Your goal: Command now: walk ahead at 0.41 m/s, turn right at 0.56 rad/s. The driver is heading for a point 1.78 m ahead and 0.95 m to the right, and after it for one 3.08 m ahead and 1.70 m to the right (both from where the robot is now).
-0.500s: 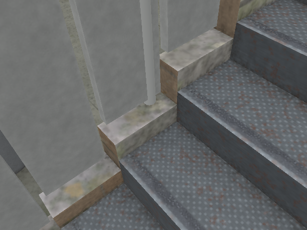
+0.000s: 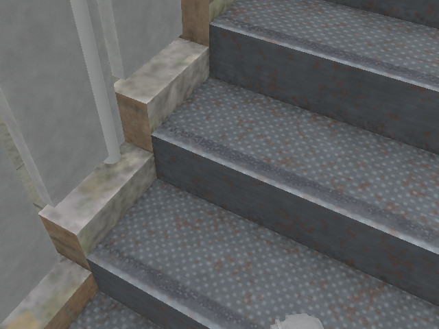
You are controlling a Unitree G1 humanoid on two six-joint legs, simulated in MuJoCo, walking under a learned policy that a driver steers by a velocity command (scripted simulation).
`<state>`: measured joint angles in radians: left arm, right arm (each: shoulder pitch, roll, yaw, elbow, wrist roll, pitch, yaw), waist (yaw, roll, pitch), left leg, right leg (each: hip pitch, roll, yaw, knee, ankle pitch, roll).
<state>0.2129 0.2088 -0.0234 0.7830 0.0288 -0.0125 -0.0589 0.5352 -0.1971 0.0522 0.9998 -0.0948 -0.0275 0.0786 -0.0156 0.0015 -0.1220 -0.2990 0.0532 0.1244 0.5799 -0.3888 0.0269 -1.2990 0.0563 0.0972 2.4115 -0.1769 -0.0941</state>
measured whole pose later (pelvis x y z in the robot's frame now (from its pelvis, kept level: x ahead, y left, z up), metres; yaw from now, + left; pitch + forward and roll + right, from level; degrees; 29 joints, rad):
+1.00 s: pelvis +0.40 -0.12 +0.32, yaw -34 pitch +6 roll +3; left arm 0.21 0.24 0.06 1.00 0.02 -0.06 -0.12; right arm 0.30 -0.19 -0.01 1.06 -0.06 -0.06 0.03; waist 0.00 -0.06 -0.15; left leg -0.44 0.00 0.24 0.68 -0.34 0.06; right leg -1.13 0.00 0.21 2.00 0.06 -0.25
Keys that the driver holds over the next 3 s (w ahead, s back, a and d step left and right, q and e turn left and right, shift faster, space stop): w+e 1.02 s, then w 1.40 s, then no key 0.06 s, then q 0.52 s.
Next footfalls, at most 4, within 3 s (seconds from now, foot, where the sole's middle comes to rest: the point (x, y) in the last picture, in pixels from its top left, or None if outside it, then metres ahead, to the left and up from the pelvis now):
0.28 right None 0.15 -0.16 -0.60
0.74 left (258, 295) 0.49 -0.07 -0.43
1.34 right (434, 213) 0.60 -0.45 -0.26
1.90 left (411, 57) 0.95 -0.46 -0.09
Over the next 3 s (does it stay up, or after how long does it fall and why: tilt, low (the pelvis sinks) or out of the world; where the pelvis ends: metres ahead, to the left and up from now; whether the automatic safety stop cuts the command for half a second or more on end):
stays up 1.20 -0.76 0.86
